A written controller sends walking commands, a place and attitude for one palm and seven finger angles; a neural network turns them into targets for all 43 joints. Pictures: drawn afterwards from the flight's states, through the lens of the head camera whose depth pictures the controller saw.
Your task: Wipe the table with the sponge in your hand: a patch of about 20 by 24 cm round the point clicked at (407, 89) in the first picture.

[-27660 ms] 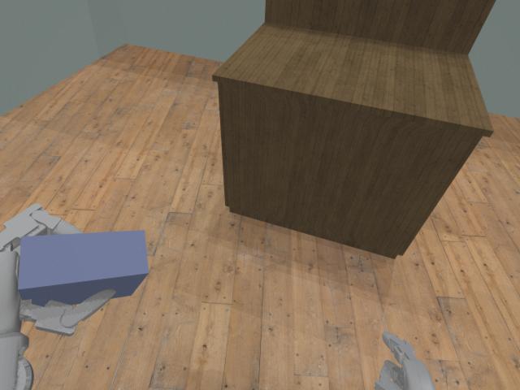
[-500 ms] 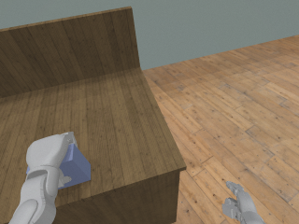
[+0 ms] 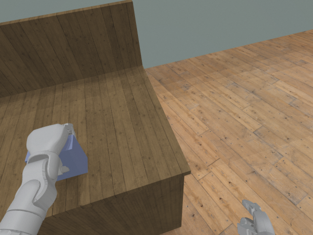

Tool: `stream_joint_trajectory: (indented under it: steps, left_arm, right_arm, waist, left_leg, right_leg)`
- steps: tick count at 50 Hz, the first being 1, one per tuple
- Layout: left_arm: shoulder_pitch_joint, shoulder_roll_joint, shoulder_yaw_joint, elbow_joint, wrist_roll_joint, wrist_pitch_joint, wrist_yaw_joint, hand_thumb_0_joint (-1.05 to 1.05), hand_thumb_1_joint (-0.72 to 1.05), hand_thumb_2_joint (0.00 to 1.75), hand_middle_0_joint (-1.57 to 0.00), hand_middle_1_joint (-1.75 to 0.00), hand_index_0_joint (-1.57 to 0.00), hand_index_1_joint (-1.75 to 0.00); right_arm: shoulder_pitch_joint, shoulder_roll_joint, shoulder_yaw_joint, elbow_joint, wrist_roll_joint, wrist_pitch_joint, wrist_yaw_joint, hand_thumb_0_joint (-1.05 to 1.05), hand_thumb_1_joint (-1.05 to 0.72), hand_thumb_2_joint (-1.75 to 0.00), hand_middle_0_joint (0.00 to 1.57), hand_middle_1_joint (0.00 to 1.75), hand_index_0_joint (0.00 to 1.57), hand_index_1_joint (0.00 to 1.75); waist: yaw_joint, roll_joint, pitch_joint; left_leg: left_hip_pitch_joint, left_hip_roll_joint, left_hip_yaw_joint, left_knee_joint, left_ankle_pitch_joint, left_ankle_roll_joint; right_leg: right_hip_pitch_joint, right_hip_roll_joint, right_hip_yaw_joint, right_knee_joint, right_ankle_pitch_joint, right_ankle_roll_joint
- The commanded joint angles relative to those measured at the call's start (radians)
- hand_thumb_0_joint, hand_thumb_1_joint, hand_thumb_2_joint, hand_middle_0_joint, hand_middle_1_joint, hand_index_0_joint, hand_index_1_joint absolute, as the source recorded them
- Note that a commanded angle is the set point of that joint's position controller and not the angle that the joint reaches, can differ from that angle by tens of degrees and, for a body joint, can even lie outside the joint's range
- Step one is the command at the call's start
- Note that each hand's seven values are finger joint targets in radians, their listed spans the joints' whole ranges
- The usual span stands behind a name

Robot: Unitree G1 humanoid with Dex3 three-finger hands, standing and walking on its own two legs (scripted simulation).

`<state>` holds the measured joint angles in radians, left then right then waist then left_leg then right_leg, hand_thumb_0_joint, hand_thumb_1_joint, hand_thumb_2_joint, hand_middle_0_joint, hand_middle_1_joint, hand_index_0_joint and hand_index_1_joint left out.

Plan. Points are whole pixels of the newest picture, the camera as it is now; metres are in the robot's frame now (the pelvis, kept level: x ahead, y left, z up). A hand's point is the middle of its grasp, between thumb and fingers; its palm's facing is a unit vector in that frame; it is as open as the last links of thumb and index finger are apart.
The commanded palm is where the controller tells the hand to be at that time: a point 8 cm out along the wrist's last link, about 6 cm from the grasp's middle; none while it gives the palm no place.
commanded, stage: wipe forward along the first lane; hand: left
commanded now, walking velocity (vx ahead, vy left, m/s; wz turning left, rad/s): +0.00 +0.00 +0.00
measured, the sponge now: (63, 163) +0.27 +0.31 +0.02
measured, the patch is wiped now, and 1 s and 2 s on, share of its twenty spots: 0.35 0.45 0.60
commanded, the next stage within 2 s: slide across to the middle lane in 0.98 s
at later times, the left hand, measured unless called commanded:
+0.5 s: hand (59, 135) +0.33 +0.33 +0.07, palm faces -0.11 -0.01 -0.99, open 9.4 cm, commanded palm +0.32 +0.34 +0.11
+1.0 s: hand (59, 121) +0.38 +0.36 +0.07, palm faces -0.11 +0.00 -0.99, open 9.4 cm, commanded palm +0.38 +0.36 +0.11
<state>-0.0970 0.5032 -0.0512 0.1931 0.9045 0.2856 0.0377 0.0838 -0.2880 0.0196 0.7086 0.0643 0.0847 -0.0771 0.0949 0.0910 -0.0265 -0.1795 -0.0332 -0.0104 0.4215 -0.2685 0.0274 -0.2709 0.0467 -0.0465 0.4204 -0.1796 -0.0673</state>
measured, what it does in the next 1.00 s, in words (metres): stands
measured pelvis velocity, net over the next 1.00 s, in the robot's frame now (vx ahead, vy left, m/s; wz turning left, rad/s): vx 0.00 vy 0.01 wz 0.00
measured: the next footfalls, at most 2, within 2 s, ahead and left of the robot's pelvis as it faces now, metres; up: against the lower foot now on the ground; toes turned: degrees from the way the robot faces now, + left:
none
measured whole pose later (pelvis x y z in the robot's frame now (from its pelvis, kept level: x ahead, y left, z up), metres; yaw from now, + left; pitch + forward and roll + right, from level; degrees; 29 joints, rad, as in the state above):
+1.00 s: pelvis +0.00 +0.01 -0.01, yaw +0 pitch +10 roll -1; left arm -0.58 0.64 0.04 0.87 0.98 -0.02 0.10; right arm 0.23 -0.30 -0.01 0.74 0.09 0.12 -0.06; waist 0.02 0.06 -0.09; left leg -0.40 -0.03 -0.01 0.52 -0.30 0.04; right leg -0.46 0.05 -0.05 0.46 -0.18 -0.05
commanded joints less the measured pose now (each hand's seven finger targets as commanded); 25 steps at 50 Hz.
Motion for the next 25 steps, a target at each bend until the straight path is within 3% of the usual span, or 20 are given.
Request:
stream_joint_trajectory:
  steps: [1, 2, 6, 7, 8, 11, 12, 15, 17, 19, 21, 22, 25]
  left_arm:
    - [-0.228, 0.197, 0.082, 0.001, 0.021, -0.027, 0.03, 0.0, 0.1, 1.3, -1.2, -1.6, -1.2, -1.6]
    - [-0.246, 0.225, 0.108, 0.013, 0.019, -0.034, 0.033, 0.0, 0.1, 1.3, -1.2, -1.6, -1.2, -1.6]
    - [-0.293, 0.229, 0.097, 0.1, 0.029, -0.062, 0.037, 0.0, 0.1, 1.3, -1.2, -1.6, -1.2, -1.6]
    - [-0.314, 0.259, 0.12, 0.112, 0.025, -0.067, 0.039, 0.0, 0.1, 1.3, -1.2, -1.6, -1.2, -1.6]
    - [-0.343, 0.258, 0.111, 0.137, 0.03, -0.073, 0.04, 0.0, 0.1, 1.3, -1.2, -1.6, -1.2, -1.6]
    - [-0.383, 0.276, 0.113, 0.182, 0.038, -0.095, 0.04, 0.0, 0.1, 1.3, -1.2, -1.6, -1.2, -1.6]
    - [-0.388, 0.313, 0.145, 0.191, 0.036, -0.101, 0.041, 0.0, 0.1, 1.3, -1.2, -1.6, -1.2, -1.6]
    - [-0.419, 0.295, 0.119, 0.231, 0.038, -0.119, 0.04, 0.0, 0.1, 1.3, -1.2, -1.6, -1.2, -1.6]
    - [-0.453, 0.339, 0.149, 0.257, 0.036, -0.133, 0.039, 0.0, 0.1, 1.3, -1.2, -1.6, -1.2, -1.6]
    - [-0.472, 0.318, 0.124, 0.292, 0.041, -0.146, 0.04, 0.0, 0.1, 1.3, -1.2, -1.6, -1.2, -1.6]
    - [-0.482, 0.333, 0.135, 0.313, 0.046, -0.163, 0.041, 0.0, 0.1, 1.3, -1.2, -1.6, -1.2, -1.6]
    - [-0.475, 0.379, 0.181, 0.324, 0.043, -0.171, 0.044, 0.0, 0.1, 1.3, -1.2, -1.6, -1.2, -1.6]
    - [-0.555, 0.327, 0.119, 0.371, 0.05, -0.193, 0.049, 0.0, 0.1, 1.3, -1.2, -1.6, -1.2, -1.6]
  right_arm:
    - [-0.114, -0.119, -0.044, -0.144, -0.003, -0.048, -0.009, 0.0, -0.9, -0.9, 0.2, 0.3, 0.2, 0.3]
    - [-0.115, -0.122, -0.045, -0.144, -0.001, -0.051, -0.009, 0.0, -0.9, -0.9, 0.2, 0.3, 0.2, 0.3]
    - [-0.076, -0.127, -0.052, -0.128, 0.0, -0.051, -0.014, 0.0, -0.9, -0.9, 0.2, 0.3, 0.2, 0.3]
    - [-0.08, -0.131, -0.05, -0.13, 0.004, -0.052, -0.014, 0.0, -0.9, -0.9, 0.2, 0.3, 0.2, 0.3]
    - [-0.065, -0.131, -0.051, -0.123, 0.003, -0.052, -0.015, 0.0, -0.9, -0.9, 0.2, 0.3, 0.2, 0.3]
    - [-0.047, -0.135, -0.055, -0.119, 0.004, -0.052, -0.016, 0.0, -0.9, -0.9, 0.2, 0.3, 0.2, 0.3]
    - [-0.051, -0.138, -0.055, -0.121, 0.006, -0.051, -0.017, 0.0, -0.9, -0.9, 0.2, 0.3, 0.2, 0.3]
    - [-0.027, -0.137, -0.056, -0.122, 0.007, -0.048, -0.015, 0.0, -0.9, -0.9, 0.2, 0.3, 0.2, 0.3]
    - [-0.024, -0.143, -0.056, -0.121, 0.009, -0.045, -0.015, 0.0, -0.9, -0.9, 0.2, 0.3, 0.2, 0.3]
    - [-0.003, -0.14, -0.059, -0.117, 0.01, -0.044, -0.014, 0.0, -0.9, -0.9, 0.2, 0.3, 0.2, 0.3]
    - [0.009, -0.143, -0.062, -0.117, 0.01, -0.042, -0.012, 0.0, -0.9, -0.9, 0.2, 0.3, 0.2, 0.3]
    - [0.009, -0.147, -0.063, -0.117, 0.012, -0.04, -0.012, 0.0, -0.9, -0.9, 0.2, 0.3, 0.2, 0.3]
    - [0.033, -0.145, -0.063, -0.111, 0.014, -0.038, -0.01, 0.0, -0.9, -0.9, 0.2, 0.3, 0.2, 0.3]
  waist:
    - [-0.026, -0.148, -0.124]
    - [-0.023, -0.152, -0.127]
    - [-0.039, -0.187, -0.129]
    - [-0.036, -0.157, -0.126]
    - [-0.044, -0.178, -0.133]
    - [-0.045, -0.165, -0.153]
    - [-0.039, -0.146, -0.171]
    - [-0.05, -0.145, -0.183]
    - [-0.049, -0.136, -0.18]
    - [-0.061, -0.141, -0.18]
    - [-0.06, -0.139, -0.196]
    - [-0.047, -0.128, -0.201]
    - [-0.078, -0.145, -0.172]
  left_leg:
    - [-0.125, -0.028, -0.029, -0.045, 0.098, 0.029]
    - [-0.134, -0.028, -0.033, -0.047, 0.088, 0.029]
    - [-0.165, -0.029, -0.018, -0.028, 0.059, 0.033]
    - [-0.177, -0.03, -0.023, -0.032, 0.043, 0.032]
    - [-0.184, -0.029, -0.016, -0.026, 0.034, 0.034]
    - [-0.199, -0.032, -0.014, -0.011, 0.038, 0.035]
    - [-0.206, -0.034, -0.02, -0.011, 0.036, 0.034]
    - [-0.221, -0.032, -0.009, -0.001, 0.039, 0.035]
    - [-0.238, -0.031, -0.016, 0.0, 0.03, 0.036]
    - [-0.243, -0.031, -0.007, 0.008, 0.022, 0.039]
    - [-0.252, -0.03, -0.007, 0.013, 0.026, 0.039]
    - [-0.259, -0.031, -0.016, 0.01, 0.029, 0.038]
    - [-0.267, -0.026, -0.007, 0.017, 0.004, 0.043]
  right_leg:
    - [0.164, -0.031, 0.125, -0.062, 0.049, 0.006]
    - [0.167, -0.028, 0.141, -0.063, 0.035, 0.002]
    - [0.147, -0.034, 0.129, -0.06, 0.016, 0.014]
    - [0.144, -0.033, 0.147, -0.064, -0.01, 0.008]
    - [0.144, -0.037, 0.133, -0.06, -0.022, 0.015]
    - [0.145, -0.04, 0.136, -0.054, -0.006, 0.015]
    - [0.156, -0.038, 0.153, -0.052, -0.009, 0.009]
    - [0.159, -0.045, 0.138, -0.044, 0.016, 0.017]
    - [0.157, -0.044, 0.151, -0.045, 0.002, 0.012]
    - [0.145, -0.047, 0.137, -0.044, -0.002, 0.018]
    - [0.149, -0.049, 0.142, -0.04, 0.012, 0.017]
    - [0.154, -0.046, 0.148, -0.036, 0.007, 0.01]
    - [0.103, -0.046, 0.128, -0.041, -0.017, 0.019]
